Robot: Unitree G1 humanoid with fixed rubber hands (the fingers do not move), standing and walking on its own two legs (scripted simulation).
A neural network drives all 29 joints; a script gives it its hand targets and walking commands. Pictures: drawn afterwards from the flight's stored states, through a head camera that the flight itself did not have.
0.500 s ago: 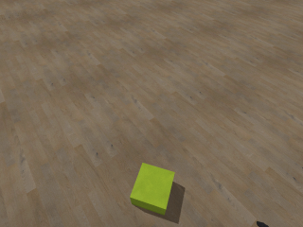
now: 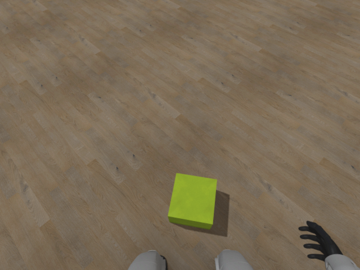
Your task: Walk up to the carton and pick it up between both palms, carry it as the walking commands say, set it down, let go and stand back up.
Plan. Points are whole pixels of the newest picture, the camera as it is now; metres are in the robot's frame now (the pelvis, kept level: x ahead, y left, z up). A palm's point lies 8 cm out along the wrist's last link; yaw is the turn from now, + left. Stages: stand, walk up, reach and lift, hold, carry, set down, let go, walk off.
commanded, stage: walk up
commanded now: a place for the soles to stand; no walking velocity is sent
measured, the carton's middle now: (192, 201) +0.44 -0.03 -0.69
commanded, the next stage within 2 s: reach and lift in 1.74 s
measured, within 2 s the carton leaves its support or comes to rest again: neither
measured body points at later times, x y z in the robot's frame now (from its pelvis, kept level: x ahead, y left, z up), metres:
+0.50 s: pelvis -0.01 +0.04 +0.01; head +0.02 +0.05 +0.46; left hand +0.20 +0.33 -0.09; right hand +0.03 -0.30 -0.08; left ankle +0.02 +0.15 -0.73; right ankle +0.00 -0.09 -0.73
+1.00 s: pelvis -0.01 +0.04 +0.02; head +0.01 +0.02 +0.47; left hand +0.14 +0.33 -0.10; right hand +0.03 -0.30 -0.10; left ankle +0.02 +0.15 -0.73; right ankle +0.00 -0.09 -0.73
